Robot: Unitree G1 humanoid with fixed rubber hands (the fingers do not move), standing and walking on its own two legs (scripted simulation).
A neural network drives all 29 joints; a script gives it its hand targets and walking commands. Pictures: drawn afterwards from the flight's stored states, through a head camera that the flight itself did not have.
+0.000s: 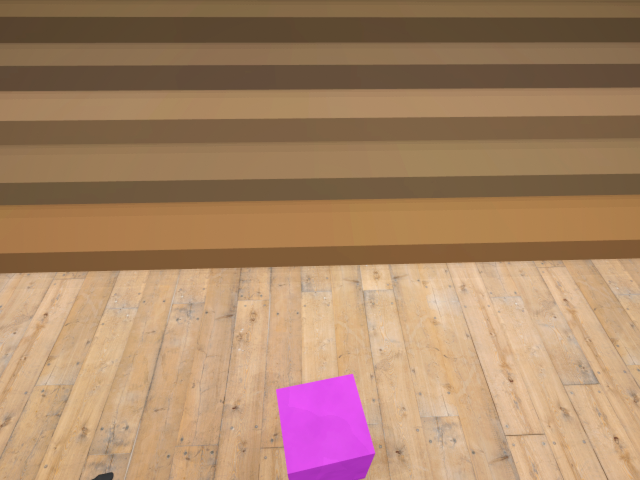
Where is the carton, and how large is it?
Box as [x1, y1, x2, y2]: [276, 374, 374, 479]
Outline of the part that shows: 352,374 276,389 289,479 359,479 365,476 373,457 374,450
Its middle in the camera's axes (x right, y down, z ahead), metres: +0.01 +0.53 +1.06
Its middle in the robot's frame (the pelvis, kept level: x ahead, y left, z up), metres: +0.39 +0.01 -0.66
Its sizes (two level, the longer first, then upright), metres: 0.210 0.200 0.250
